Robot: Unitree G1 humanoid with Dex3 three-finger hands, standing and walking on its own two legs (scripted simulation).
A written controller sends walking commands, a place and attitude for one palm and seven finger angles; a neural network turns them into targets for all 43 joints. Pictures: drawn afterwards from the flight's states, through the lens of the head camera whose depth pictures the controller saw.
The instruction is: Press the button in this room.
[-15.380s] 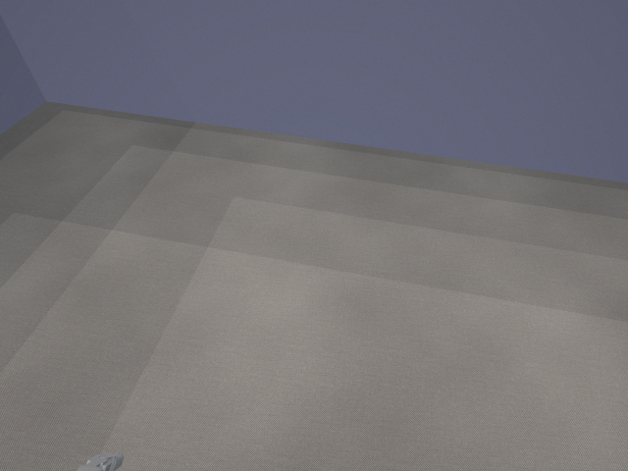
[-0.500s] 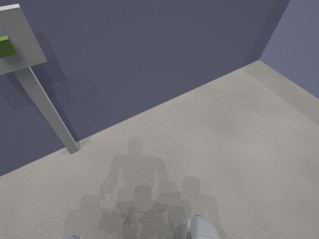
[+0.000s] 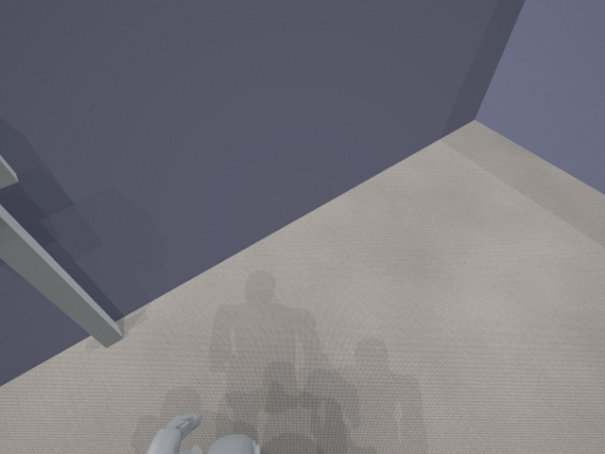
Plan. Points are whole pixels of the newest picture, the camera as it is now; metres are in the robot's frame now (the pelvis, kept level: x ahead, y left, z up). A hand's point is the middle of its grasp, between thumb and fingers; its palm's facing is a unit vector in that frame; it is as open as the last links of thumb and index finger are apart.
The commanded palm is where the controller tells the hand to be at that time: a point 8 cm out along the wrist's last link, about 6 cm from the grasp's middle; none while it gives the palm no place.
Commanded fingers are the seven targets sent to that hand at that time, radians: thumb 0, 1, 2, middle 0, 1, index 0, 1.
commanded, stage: turn to face it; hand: left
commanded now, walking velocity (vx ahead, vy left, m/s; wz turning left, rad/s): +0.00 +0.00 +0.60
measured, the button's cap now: out of the picture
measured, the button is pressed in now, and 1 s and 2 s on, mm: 0 0 0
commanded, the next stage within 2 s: take the last steps up to it in 0.84 s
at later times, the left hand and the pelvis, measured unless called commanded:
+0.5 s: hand out of the picture +0.01 +0.27 -0.16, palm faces +0.31 -0.91 -0.28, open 7.4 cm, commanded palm none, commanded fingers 0.00 0.90 0.90 -0.20 -0.30 -0.20 -0.30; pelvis +0.01 +0.03 +0.01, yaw +16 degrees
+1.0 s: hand out of the picture -0.05 +0.15 -0.15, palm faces +0.52 -0.82 -0.26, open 7.3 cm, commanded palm none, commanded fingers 0.00 0.90 0.90 -0.20 -0.30 -0.20 -0.30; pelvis +0.00 -0.04 +0.01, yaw +30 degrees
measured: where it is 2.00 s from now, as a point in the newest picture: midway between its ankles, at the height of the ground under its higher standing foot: outside the picture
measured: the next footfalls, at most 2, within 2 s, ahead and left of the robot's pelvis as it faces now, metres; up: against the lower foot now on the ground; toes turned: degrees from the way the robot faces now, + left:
left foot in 0.16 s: +0.04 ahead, +0.14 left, +0.00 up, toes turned +15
right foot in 0.68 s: +0.08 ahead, -0.12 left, +0.00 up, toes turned +20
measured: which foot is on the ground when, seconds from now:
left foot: up 0.00-0.14, down 0.16-0.68, up 0.70-1.00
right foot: down 0.00-0.16, up 0.18-0.66, down 0.68-1.00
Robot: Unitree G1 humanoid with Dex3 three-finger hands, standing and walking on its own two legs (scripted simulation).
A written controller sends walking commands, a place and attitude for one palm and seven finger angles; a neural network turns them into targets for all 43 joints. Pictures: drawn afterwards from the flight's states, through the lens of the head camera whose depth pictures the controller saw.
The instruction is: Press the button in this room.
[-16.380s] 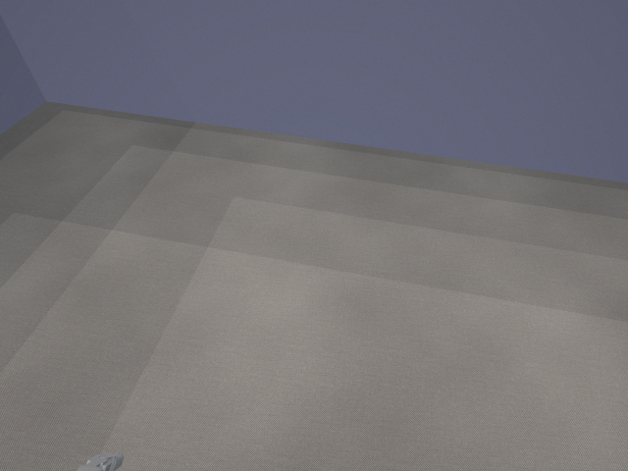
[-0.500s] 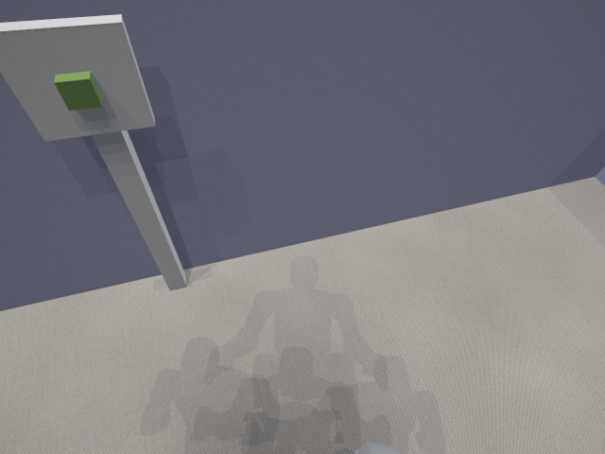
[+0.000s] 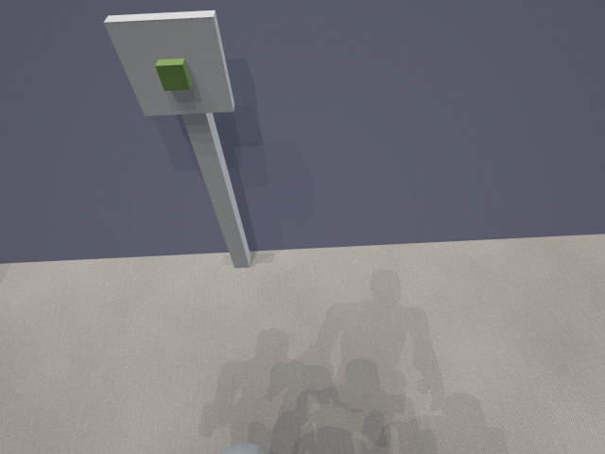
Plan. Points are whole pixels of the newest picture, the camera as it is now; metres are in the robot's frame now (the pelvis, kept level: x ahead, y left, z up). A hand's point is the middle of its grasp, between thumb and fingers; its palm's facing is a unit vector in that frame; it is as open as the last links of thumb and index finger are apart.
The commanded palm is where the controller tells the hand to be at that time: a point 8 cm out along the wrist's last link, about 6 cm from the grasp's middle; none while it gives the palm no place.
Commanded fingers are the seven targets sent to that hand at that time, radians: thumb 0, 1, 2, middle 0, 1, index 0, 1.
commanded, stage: take the last steps up to it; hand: left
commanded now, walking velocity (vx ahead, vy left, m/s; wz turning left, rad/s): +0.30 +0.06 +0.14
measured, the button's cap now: (174, 74) +0.79 +0.33 +0.07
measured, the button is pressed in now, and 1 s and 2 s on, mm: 0 0 0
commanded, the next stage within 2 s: come to a stop and stand still in 1.02 s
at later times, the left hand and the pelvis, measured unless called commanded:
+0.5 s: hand out of the picture +0.12 +0.22 -0.18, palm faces +0.05 -0.98 -0.18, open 7.4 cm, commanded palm none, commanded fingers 0.00 0.90 0.90 -0.20 -0.30 -0.20 -0.30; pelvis +0.07 +0.03 +0.00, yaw +2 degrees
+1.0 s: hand (199, 413) +0.20 +0.19 -0.18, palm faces +0.16 -0.97 -0.16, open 7.3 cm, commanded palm none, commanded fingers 0.00 0.90 0.90 -0.20 -0.30 -0.20 -0.30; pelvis +0.22 +0.02 +0.00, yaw +4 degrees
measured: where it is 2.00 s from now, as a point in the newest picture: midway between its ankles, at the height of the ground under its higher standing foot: (305, 435)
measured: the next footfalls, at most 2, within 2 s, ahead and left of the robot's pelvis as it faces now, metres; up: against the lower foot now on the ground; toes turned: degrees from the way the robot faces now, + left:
left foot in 0.14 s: -0.01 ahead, +0.14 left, +0.00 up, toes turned +6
right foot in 0.58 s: +0.25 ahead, -0.10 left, +0.00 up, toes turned -7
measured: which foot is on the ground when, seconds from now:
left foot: up 0.00-0.12, down 0.14-0.60, up 0.62-1.00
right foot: down 0.00-0.14, up 0.16-0.56, down 0.58-1.00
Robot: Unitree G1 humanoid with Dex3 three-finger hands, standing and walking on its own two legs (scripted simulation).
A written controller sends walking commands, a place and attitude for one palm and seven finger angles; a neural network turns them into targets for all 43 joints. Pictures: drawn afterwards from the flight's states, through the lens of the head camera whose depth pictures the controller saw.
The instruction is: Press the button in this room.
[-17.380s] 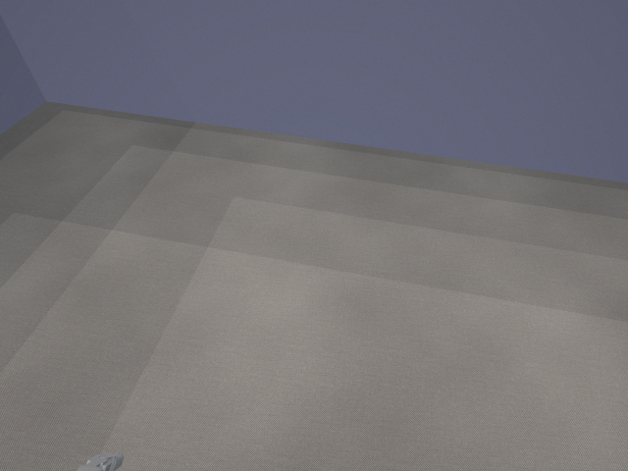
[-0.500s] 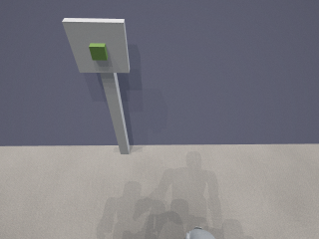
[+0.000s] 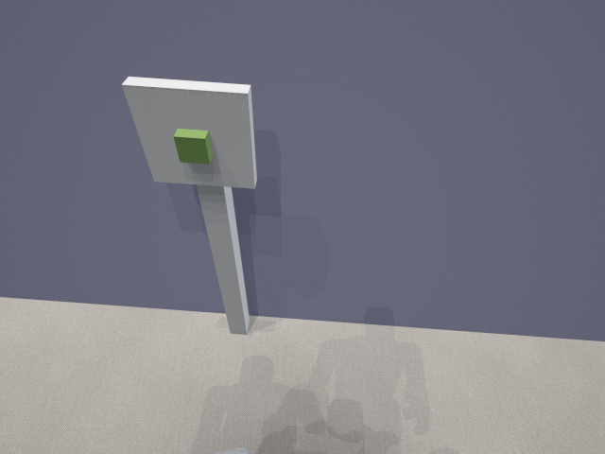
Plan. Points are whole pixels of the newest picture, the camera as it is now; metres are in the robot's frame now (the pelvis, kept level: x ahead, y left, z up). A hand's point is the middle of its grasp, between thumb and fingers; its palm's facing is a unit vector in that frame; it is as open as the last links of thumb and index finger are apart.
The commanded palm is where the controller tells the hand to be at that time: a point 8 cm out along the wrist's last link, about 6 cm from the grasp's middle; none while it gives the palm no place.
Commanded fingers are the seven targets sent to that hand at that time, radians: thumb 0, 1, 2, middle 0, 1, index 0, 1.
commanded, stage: take the last steps up to it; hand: left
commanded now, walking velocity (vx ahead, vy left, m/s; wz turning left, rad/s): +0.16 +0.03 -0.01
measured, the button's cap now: (194, 145) +0.59 +0.26 +0.07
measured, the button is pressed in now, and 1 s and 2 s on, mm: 0 0 0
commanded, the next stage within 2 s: come to a stop and stand still in 0.02 s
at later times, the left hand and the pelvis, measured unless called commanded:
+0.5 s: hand out of the picture +0.14 +0.19 -0.18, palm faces -0.01 -0.97 -0.23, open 7.4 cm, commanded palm none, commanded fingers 0.00 0.90 0.90 -0.20 -0.30 -0.20 -0.30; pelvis +0.08 +0.00 +0.00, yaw -3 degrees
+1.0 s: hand out of the picture +0.05 +0.21 -0.18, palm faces +0.05 -0.98 -0.22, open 7.4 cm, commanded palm none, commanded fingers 0.00 0.90 0.90 -0.20 -0.30 -0.20 -0.30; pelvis +0.02 +0.01 -0.01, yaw -2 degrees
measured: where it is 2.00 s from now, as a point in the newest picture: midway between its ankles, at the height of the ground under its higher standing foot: outside the picture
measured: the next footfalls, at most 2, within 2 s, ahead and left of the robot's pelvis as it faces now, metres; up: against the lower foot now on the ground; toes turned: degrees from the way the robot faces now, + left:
left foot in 0.06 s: +0.12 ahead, +0.13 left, +0.00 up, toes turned +8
right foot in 0.52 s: +0.12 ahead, -0.12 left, +0.00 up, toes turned -8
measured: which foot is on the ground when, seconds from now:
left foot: up 0.00-0.04, down 0.06-0.54, up 0.56-0.94, down 0.96-1.00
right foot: down 0.00-0.06, up 0.08-0.50, down 0.52-1.00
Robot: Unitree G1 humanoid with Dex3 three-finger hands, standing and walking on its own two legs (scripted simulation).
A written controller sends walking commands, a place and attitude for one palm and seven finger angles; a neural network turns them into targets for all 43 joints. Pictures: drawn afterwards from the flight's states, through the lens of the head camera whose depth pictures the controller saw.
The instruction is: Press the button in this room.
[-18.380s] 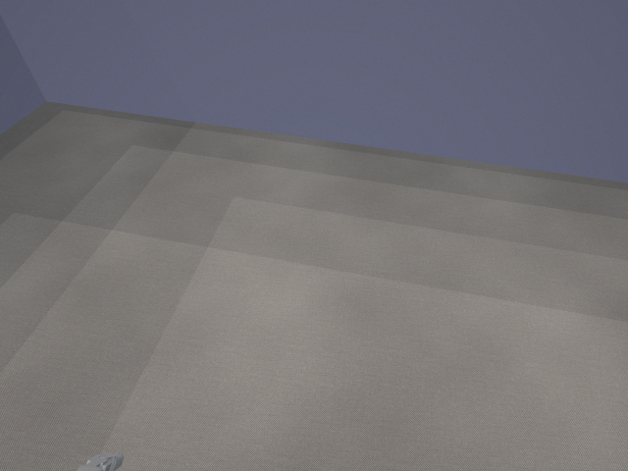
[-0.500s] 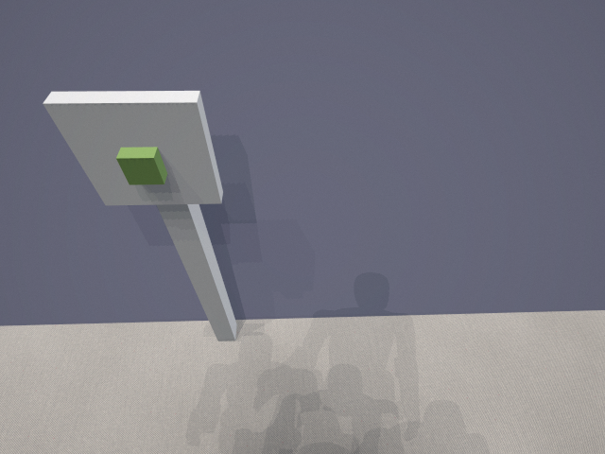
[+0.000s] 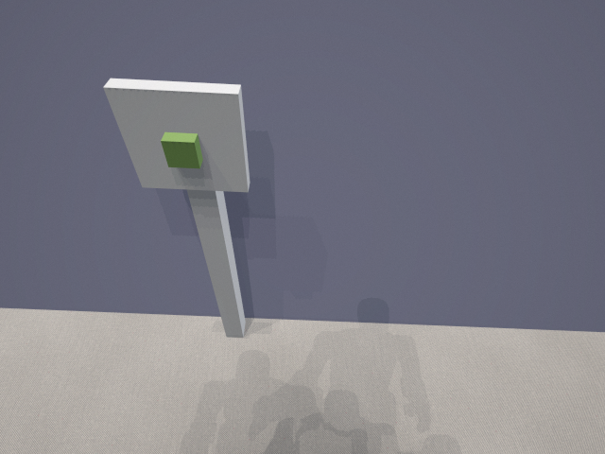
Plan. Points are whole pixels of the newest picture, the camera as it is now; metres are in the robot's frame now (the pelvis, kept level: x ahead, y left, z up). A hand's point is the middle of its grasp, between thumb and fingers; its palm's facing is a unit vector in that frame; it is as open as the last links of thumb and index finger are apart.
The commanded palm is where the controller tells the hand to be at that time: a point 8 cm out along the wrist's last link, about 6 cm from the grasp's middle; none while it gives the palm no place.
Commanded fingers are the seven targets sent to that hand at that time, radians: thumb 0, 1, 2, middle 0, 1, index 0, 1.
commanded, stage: come to a stop and stand still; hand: left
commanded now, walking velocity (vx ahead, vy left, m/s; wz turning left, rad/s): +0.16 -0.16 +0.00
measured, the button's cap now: (183, 149) +0.56 +0.27 +0.08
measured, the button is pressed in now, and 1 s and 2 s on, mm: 0 0 0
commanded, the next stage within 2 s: look again from close up in 0.16 s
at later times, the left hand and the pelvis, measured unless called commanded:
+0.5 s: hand out of the picture +0.03 +0.15 -0.17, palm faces +0.01 -0.98 -0.22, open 7.3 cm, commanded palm none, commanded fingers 0.00 0.90 0.90 -0.20 -0.30 -0.20 -0.30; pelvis +0.02 -0.02 +0.00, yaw -1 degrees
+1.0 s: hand out of the picture +0.02 +0.14 -0.17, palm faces +0.05 -0.98 -0.18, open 7.4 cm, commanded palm none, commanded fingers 0.00 0.90 0.90 -0.20 -0.30 -0.20 -0.30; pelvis +0.03 -0.03 +0.00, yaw +1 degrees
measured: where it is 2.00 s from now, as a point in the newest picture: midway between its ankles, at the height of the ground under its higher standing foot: outside the picture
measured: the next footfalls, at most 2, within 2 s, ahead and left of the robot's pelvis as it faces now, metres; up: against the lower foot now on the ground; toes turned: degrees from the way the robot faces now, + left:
right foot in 0.26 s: +0.05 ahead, -0.12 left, +0.00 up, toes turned -5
right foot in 1.56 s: +0.21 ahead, -0.09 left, +0.00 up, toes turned +0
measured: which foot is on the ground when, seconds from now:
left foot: down 0.00-1.00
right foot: down 0.00-0.00, up 0.02-0.24, down 0.26-1.00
